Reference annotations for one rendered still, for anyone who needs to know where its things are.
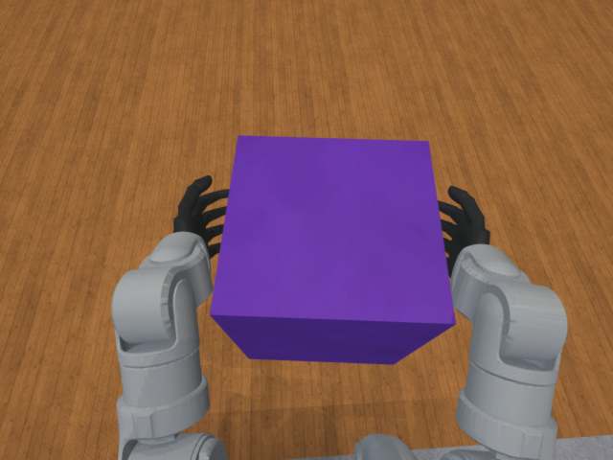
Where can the right robot forearm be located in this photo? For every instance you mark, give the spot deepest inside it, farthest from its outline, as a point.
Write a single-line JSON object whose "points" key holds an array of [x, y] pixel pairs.
{"points": [[518, 333]]}

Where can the carton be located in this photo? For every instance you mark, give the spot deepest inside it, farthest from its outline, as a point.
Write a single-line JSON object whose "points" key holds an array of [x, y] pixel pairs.
{"points": [[332, 251]]}

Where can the left robot upper arm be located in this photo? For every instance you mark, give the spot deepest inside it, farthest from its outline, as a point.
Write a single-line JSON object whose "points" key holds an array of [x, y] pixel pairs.
{"points": [[186, 446]]}

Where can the right robot hand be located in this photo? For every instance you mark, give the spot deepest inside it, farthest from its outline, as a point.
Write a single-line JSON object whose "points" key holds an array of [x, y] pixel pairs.
{"points": [[470, 228]]}

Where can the left robot hand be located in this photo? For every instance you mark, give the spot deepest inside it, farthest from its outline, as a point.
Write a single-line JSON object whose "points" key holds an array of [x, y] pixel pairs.
{"points": [[191, 207]]}

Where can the right robot thigh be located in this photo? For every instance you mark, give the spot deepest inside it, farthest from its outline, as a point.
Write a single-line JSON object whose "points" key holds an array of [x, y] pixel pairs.
{"points": [[382, 447]]}

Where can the left robot forearm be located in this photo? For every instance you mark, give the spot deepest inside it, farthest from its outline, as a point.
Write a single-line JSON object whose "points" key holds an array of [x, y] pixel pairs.
{"points": [[154, 314]]}

